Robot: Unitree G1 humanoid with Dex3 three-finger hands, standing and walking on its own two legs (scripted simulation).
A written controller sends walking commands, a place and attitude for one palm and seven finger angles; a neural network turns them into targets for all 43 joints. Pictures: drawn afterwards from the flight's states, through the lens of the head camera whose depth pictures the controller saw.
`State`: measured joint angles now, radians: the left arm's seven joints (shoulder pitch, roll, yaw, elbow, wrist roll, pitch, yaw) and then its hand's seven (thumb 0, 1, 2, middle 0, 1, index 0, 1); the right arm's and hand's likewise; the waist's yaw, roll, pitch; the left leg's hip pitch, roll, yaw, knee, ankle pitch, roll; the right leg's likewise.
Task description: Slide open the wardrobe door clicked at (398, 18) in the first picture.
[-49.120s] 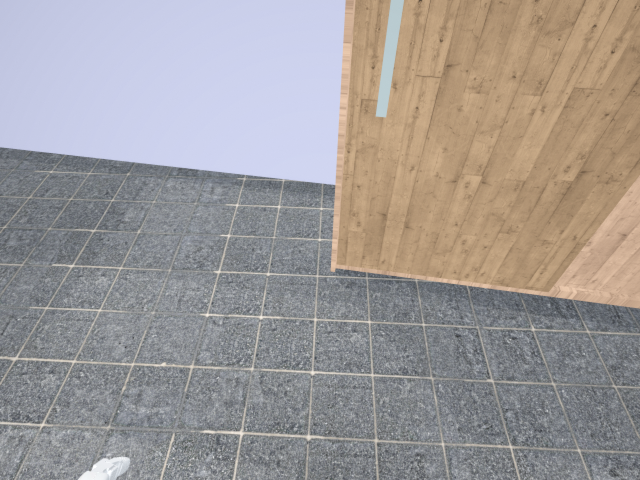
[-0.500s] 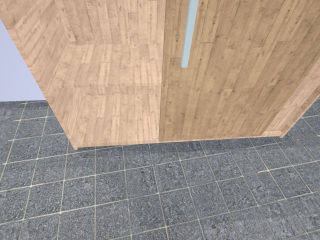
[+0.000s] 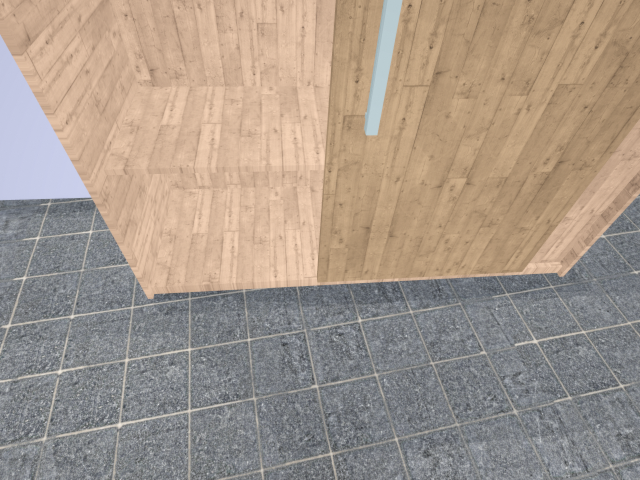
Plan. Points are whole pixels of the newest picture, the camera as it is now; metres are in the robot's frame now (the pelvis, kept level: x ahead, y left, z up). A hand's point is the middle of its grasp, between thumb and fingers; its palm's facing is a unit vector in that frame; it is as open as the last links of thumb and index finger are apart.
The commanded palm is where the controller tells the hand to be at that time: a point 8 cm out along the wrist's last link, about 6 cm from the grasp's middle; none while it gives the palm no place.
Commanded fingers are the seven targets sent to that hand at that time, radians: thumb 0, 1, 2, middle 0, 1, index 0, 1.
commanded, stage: look to check the result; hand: left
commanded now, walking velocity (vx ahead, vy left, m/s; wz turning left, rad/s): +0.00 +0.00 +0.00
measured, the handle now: (378, 65) +0.85 -0.07 +0.11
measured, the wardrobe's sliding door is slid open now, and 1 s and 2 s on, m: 0.60 0.60 0.60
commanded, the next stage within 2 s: stand and wait in 1.76 s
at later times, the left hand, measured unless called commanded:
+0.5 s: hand out of the picture +0.04 +0.22 -0.17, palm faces -0.01 -0.97 -0.25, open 7.4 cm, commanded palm none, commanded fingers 0.00 0.90 0.90 -0.20 -0.30 -0.20 -0.30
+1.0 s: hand out of the picture +0.08 +0.23 -0.16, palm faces -0.01 -0.95 -0.31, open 7.4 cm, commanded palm none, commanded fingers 0.00 0.90 0.90 -0.20 -0.30 -0.20 -0.30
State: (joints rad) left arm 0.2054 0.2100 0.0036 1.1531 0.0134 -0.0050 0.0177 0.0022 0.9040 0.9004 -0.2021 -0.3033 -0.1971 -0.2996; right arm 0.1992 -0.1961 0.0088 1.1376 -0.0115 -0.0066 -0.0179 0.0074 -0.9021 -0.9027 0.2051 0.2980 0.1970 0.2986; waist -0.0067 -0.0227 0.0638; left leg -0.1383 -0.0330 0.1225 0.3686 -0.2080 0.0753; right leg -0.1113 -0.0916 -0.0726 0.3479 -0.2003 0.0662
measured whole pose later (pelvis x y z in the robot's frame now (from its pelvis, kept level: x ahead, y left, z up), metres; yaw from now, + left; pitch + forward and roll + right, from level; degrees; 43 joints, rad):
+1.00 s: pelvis +0.01 -0.02 +0.00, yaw +1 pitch -1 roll +0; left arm 0.10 0.33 0.01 1.13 0.01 -0.02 0.00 0.00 0.90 0.90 -0.20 -0.30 -0.20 -0.30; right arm 0.08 -0.33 0.00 1.12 -0.01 -0.01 0.00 0.01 -0.90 -0.90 0.21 0.30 0.20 0.30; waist -0.01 -0.01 0.06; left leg -0.10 -0.02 0.10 0.29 -0.18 0.05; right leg -0.07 -0.08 -0.10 0.29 -0.19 0.05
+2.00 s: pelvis +0.02 -0.04 +0.01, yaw +0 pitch -1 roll +0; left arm 0.10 0.32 0.01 1.14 0.01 -0.02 0.00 0.00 0.90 0.90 -0.20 -0.30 -0.20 -0.30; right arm 0.09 -0.33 0.01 1.13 -0.01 -0.01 -0.01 0.01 -0.90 -0.90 0.21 0.30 0.20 0.30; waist -0.01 -0.01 0.06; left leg -0.07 0.01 0.10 0.27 -0.18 0.01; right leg -0.04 -0.04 -0.10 0.26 -0.19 0.01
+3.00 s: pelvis +0.02 -0.04 +0.01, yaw +0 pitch -1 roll +0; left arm 0.09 0.33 0.00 1.14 0.01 -0.02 0.00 0.00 0.90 0.90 -0.20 -0.30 -0.20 -0.30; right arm 0.09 -0.33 0.01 1.13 -0.01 -0.01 0.00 0.01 -0.90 -0.90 0.21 0.30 0.20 0.30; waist -0.01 -0.01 0.06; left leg -0.07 0.01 0.10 0.26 -0.17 0.01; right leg -0.04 -0.04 -0.10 0.25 -0.19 0.01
